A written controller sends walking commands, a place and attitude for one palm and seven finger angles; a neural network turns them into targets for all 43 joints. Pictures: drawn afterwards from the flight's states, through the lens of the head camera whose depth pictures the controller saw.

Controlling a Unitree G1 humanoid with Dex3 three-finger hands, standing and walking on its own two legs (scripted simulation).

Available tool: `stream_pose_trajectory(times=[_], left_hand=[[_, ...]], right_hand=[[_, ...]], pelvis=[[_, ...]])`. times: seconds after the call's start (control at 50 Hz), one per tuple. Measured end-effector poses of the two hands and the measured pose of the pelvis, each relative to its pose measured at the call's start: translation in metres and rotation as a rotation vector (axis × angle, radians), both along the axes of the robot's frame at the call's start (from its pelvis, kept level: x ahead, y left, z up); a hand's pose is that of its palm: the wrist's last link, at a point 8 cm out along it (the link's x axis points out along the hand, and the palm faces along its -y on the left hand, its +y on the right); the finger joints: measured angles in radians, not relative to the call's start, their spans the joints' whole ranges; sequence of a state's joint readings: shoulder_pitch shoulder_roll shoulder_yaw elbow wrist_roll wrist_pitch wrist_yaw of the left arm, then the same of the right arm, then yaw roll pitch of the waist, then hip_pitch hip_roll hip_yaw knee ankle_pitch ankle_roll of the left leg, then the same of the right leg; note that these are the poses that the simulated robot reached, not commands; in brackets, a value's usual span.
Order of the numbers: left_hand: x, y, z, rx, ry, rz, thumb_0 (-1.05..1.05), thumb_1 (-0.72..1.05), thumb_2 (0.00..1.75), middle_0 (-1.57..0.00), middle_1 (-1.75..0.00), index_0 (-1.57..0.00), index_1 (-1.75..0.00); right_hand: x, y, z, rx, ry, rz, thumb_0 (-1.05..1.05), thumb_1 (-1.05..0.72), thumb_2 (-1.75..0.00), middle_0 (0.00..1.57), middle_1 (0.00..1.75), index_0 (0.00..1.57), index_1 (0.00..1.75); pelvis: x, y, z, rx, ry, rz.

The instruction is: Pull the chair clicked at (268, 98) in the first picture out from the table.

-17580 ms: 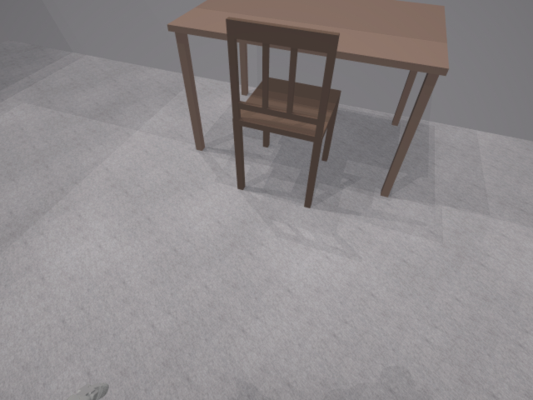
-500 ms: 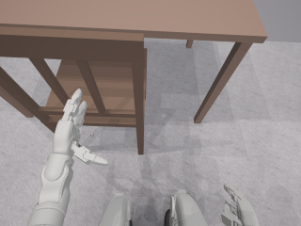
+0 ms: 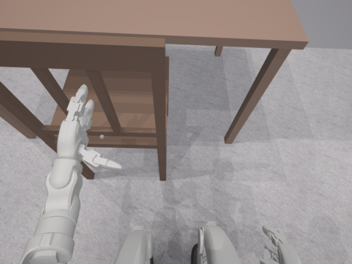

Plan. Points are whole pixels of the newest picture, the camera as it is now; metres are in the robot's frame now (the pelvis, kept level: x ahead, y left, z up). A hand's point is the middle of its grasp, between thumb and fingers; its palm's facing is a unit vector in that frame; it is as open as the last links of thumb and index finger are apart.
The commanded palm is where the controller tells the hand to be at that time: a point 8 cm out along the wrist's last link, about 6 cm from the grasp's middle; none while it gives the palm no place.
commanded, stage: push the fingers through the gap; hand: left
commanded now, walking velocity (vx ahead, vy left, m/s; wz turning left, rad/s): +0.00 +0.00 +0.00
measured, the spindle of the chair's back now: (64, 103) +0.49 +0.28 +0.00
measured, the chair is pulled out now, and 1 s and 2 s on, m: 0.00 0.00 0.00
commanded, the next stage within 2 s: hook a spindle and tug to test in 1.08 s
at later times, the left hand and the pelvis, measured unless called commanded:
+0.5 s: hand (106, 120) +0.43 +0.16 +0.02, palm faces -0.03 -1.00 -0.04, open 16.9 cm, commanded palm +0.41 +0.21 +0.02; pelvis +0.00 +0.01 +0.00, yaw -1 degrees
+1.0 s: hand (107, 111) +0.45 +0.17 +0.02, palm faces -0.01 -1.00 -0.04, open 16.9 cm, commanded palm +0.43 +0.21 +0.02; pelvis +0.01 +0.01 +0.00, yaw -2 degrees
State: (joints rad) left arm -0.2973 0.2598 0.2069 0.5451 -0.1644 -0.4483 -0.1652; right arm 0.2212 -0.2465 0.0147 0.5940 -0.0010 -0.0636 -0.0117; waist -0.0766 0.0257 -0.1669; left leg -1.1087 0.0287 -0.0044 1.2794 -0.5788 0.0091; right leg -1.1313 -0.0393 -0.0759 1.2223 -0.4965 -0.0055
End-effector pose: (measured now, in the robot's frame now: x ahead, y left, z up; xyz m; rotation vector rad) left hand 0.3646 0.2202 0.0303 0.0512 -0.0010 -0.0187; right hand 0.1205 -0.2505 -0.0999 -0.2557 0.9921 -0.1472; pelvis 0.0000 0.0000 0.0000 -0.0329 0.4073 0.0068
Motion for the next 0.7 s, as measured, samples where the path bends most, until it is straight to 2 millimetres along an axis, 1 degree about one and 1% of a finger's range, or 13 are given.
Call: stream_pose_trajectory(times=[0.06,0.1,0.26,0.42,0.52,0.7], left_hand=[[0.007,0.002,-0.008,0.0,0.034,-0.006,-0.01,-0.5,0.3,-0.06,-0.08,-0.06,-0.08],[0.011,0.001,-0.009,-0.006,0.04,-0.015,-0.01,-0.5,0.3,-0.06,-0.08,-0.06,-0.08],[0.025,-0.003,0.002,-0.011,-0.007,-0.019,-0.01,-0.5,0.3,-0.06,-0.08,-0.06,-0.08],[0.04,-0.002,-0.006,-0.011,0.024,-0.007,-0.01,-0.5,0.3,-0.06,-0.08,-0.06,-0.08],[0.048,-0.002,-0.003,-0.009,0.0,-0.009,-0.01,-0.5,0.3,-0.06,-0.08,-0.06,-0.08],[0.075,0.001,-0.008,-0.01,0.014,0.0,-0.01,-0.5,0.3,-0.06,-0.08,-0.06,-0.08]], right_hand=[[-0.006,-0.001,-0.002,-0.005,0.02,-0.007,0.01,-0.9,-0.9,0.2,0.3,0.21,0.3],[-0.01,-0.002,-0.003,-0.009,0.031,-0.016,0.01,-0.9,-0.9,0.2,0.3,0.21,0.3],[-0.024,-0.001,-0.002,-0.01,0.07,-0.038,0.01,-0.91,-0.9,0.2,0.3,0.21,0.3],[-0.034,0.002,-0.005,-0.006,0.104,-0.047,0.01,-0.9,-0.9,0.2,0.3,0.21,0.3],[-0.04,0.002,-0.006,-0.008,0.127,-0.053,0.01,-0.91,-0.9,0.2,0.3,0.21,0.3],[-0.053,0.0,-0.011,-0.022,0.182,-0.066,0.01,-0.91,-0.9,0.2,0.3,0.21,0.3]], pelvis=[[-0.001,0.001,-0.001,-0.002,0.005,0.001],[-0.002,0.001,-0.001,-0.004,0.009,-0.001],[0.0,0.005,0.001,-0.004,0.012,-0.006],[-0.001,0.007,0.0,-0.005,0.021,-0.009],[-0.001,0.008,-0.001,-0.007,0.026,-0.011],[-0.002,0.009,-0.005,-0.012,0.05,-0.009]])
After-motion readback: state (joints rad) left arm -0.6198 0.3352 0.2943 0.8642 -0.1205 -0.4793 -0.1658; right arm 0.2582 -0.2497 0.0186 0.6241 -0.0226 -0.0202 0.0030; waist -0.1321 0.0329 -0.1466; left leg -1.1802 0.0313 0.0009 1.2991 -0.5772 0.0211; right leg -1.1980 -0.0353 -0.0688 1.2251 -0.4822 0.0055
